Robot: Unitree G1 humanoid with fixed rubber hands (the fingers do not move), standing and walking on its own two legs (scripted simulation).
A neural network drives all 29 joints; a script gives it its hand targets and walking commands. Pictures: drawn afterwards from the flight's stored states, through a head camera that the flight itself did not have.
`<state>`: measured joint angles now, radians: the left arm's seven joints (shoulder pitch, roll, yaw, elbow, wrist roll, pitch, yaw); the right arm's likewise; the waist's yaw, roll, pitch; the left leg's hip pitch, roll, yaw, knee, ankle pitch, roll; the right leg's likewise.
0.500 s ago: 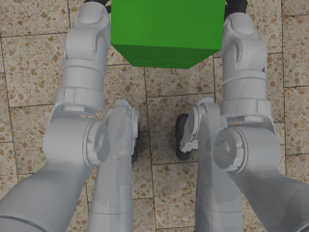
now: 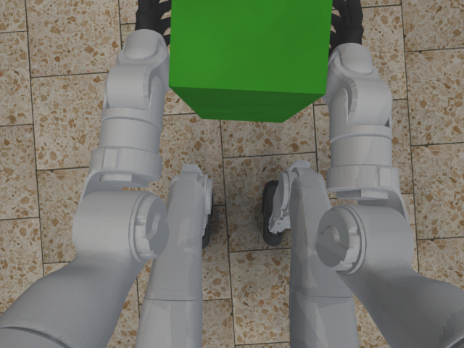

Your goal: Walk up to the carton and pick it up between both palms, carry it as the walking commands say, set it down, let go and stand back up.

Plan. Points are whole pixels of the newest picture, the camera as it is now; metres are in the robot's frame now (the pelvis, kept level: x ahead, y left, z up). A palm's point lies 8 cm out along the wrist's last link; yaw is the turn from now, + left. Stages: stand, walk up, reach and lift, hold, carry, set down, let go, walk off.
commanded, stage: reach and lift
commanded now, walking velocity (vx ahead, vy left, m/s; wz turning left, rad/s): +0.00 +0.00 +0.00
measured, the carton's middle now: (246, 60) +0.50 -0.02 -0.10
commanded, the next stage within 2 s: none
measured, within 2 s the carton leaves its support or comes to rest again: neither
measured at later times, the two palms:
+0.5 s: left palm (132, 21) +0.49 +0.11 +0.03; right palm (366, 47) +0.46 -0.14 +0.02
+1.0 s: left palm out of the picture +0.48 +0.12 +0.10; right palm (402, 29) +0.45 -0.14 +0.10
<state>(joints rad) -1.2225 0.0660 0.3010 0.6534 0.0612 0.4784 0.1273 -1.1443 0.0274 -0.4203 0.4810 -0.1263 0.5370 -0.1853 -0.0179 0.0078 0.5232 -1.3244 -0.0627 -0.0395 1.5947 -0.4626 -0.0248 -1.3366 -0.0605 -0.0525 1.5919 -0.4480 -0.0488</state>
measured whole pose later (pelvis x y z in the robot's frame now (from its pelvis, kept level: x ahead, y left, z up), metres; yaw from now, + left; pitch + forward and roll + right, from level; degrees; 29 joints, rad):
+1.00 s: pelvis +0.03 +0.00 +0.12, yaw +0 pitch +0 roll +1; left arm -0.93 0.00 0.26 0.55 0.09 0.48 0.07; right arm -0.82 0.15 -0.39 0.35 -0.17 0.53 -0.19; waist -0.02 0.01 0.52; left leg -0.72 -0.07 -0.05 1.07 -0.34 -0.02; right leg -0.74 -0.05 -0.05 1.08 -0.34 -0.04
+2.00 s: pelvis +0.10 +0.01 +0.20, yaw +0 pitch -8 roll +0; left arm -0.51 -0.16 0.26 0.53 0.22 0.66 0.06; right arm -0.45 0.21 -0.35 0.37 -0.30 0.74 -0.09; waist -0.02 0.01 0.06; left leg -0.19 -0.05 -0.06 0.58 -0.25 0.01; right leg -0.21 -0.04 -0.05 0.59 -0.25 -0.01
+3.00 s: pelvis +0.10 +0.00 +0.20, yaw -1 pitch -9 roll +1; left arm -0.47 -0.17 0.30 0.49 0.23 0.68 0.06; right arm -0.44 0.21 -0.32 0.40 -0.29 0.73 -0.09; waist -0.02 0.01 0.06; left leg -0.16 -0.04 -0.06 0.57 -0.25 0.01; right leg -0.18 -0.03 -0.05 0.59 -0.25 -0.01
